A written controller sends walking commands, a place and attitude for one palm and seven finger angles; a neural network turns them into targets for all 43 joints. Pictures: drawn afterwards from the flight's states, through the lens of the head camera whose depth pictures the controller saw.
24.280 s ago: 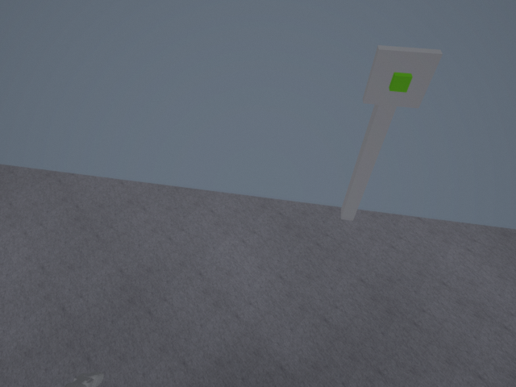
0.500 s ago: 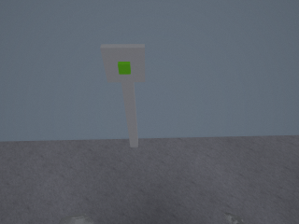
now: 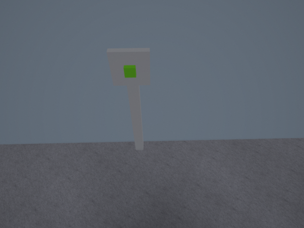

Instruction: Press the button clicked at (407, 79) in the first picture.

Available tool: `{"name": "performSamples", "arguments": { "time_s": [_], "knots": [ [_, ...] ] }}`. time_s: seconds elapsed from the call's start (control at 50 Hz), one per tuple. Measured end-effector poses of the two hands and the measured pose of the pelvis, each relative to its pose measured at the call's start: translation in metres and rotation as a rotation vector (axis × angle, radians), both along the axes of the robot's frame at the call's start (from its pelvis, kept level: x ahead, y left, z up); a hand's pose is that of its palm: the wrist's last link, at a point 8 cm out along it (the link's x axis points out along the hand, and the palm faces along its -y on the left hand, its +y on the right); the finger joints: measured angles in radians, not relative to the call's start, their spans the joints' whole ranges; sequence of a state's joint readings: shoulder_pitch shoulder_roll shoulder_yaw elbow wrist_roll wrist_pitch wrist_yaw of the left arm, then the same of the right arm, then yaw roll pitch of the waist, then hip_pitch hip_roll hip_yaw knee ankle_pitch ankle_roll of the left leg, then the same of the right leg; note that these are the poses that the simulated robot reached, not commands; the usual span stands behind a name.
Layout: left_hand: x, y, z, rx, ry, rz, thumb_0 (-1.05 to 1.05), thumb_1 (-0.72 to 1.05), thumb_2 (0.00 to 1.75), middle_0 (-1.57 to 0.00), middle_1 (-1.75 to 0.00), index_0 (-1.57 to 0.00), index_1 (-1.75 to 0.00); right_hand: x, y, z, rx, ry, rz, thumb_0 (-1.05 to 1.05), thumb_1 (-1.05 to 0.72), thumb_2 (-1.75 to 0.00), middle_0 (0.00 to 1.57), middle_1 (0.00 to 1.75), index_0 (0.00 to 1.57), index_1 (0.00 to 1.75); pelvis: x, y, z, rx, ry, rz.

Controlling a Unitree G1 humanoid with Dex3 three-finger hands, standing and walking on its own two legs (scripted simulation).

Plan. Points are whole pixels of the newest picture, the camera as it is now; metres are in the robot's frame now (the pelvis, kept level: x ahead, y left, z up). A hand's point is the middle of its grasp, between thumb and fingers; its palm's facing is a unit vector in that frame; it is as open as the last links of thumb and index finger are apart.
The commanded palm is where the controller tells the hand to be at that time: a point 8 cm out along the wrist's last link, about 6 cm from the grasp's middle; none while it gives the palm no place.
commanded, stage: let the arm hang, fingers relaxed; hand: left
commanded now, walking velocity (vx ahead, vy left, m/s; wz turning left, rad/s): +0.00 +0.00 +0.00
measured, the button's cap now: (130, 71) +0.74 +0.15 -0.02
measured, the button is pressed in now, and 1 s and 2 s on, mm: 0 0 0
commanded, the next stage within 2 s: stand and wait in 0.38 s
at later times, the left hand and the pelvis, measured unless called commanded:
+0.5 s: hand out of the picture -0.03 +0.16 -0.18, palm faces +0.05 -0.98 -0.17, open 7.4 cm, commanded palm none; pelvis -0.01 +0.00 +0.00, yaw +0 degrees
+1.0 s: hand out of the picture -0.01 +0.16 -0.17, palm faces +0.04 -0.98 -0.19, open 7.4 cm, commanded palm none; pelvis +0.00 -0.01 +0.00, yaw -1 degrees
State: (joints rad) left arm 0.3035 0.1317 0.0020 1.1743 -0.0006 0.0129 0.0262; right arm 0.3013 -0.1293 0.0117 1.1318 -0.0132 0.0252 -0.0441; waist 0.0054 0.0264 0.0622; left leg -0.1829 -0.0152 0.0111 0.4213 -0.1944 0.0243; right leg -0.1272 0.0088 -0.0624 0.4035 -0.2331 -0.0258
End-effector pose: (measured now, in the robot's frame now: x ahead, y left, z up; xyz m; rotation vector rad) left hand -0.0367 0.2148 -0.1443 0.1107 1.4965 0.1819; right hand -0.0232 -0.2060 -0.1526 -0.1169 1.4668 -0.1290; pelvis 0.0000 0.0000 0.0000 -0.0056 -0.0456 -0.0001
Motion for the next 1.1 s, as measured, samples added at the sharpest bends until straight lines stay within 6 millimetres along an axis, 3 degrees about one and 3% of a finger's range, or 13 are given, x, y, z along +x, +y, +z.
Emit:
{"name": "performSamples", "arguments": {
  "time_s": [0.2, 0.38, 0.68, 1.1],
  "knots": [
    [0.015, -0.013, -0.005, -0.029, -0.06, -0.014, 0.01, 0.91, 0.89, -0.22, -0.31, -0.21, -0.32, -0.023, 0.013, -0.001, 0.023, 0.02, -0.038, 0.0, -0.91, -0.9, 0.2, 0.3, 0.2, 0.3, -0.006, -0.001, -0.001, 0.002, 0.003, -0.005],
    [0.01, -0.012, -0.005, -0.023, -0.048, -0.008, 0.01, 0.91, 0.89, -0.2, -0.3, -0.2, -0.3, -0.03, 0.011, 0.0, 0.017, 0.033, -0.048, 0.0, -0.91, -0.9, 0.2, 0.3, 0.2, 0.3, -0.007, -0.002, -0.001, 0.002, 0.008, -0.006],
    [0.0, -0.009, -0.002, -0.008, -0.011, -0.005, 0.01, 0.91, 0.89, -0.2, -0.3, -0.19, -0.3, -0.01, 0.001, 0.0, 0.003, -0.001, -0.031, 0.0, -0.91, -0.9, 0.2, 0.3, 0.2, 0.3, -0.005, -0.004, -0.001, 0.003, 0.009, -0.009],
    [0.033, -0.008, 0.001, 0.009, -0.059, -0.028, 0.01, 0.91, 0.89, -0.2, -0.3, -0.2, -0.3, 0.012, -0.015, 0.001, -0.012, -0.018, -0.013, 0.0, -0.91, -0.9, 0.2, 0.3, 0.2, 0.3, 0.005, -0.011, 0.001, 0.007, 0.011, -0.009]
  ]
}}
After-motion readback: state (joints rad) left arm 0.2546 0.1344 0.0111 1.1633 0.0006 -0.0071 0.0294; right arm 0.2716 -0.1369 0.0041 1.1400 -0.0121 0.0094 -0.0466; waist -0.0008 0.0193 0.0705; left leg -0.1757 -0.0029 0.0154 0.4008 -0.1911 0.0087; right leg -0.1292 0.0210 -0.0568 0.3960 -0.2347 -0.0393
